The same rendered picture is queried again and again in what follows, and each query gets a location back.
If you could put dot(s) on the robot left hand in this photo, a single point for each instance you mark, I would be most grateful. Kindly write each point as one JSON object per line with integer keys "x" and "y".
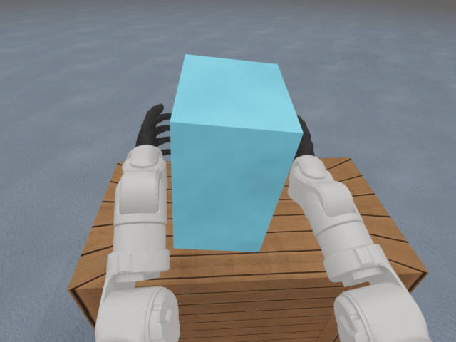
{"x": 149, "y": 131}

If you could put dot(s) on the robot right forearm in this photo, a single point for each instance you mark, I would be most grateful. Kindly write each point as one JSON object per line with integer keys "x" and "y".
{"x": 350, "y": 255}

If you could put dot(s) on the pedestal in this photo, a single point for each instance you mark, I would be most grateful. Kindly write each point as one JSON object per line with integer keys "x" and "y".
{"x": 280, "y": 294}

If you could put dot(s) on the robot right hand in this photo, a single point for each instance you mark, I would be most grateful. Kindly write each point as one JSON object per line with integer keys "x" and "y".
{"x": 305, "y": 146}

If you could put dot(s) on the carton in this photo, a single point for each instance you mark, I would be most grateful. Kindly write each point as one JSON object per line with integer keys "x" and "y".
{"x": 234, "y": 134}

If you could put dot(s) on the left robot upper arm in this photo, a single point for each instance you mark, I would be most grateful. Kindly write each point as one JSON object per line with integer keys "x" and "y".
{"x": 143, "y": 314}

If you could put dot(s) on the right robot upper arm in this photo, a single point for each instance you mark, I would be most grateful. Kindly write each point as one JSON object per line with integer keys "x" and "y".
{"x": 380, "y": 312}

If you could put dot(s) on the robot left forearm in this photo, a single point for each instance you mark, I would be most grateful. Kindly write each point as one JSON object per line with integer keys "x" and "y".
{"x": 140, "y": 215}

